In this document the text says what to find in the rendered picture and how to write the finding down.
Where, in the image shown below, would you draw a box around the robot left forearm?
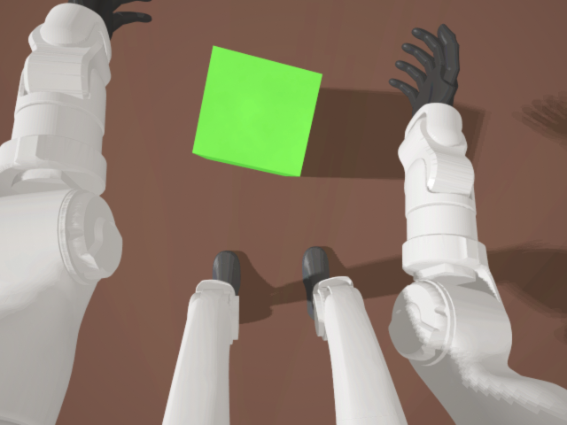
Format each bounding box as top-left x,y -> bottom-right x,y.
0,3 -> 112,197

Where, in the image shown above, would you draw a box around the robot right hand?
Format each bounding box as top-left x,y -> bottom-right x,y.
389,24 -> 460,118

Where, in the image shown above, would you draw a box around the left robot upper arm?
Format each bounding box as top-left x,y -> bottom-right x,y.
0,189 -> 122,425

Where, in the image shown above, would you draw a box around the carton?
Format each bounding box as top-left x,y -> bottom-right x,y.
192,46 -> 322,176

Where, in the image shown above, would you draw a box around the robot right forearm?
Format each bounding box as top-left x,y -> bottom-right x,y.
398,103 -> 505,309

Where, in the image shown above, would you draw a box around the robot left hand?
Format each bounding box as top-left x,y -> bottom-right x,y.
68,0 -> 151,40

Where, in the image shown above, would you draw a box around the robot right thigh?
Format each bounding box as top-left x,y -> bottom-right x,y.
313,284 -> 408,425

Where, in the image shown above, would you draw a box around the right robot shin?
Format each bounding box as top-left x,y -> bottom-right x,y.
313,276 -> 365,307

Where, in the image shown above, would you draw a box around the right robot upper arm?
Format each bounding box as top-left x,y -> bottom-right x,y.
388,279 -> 567,425

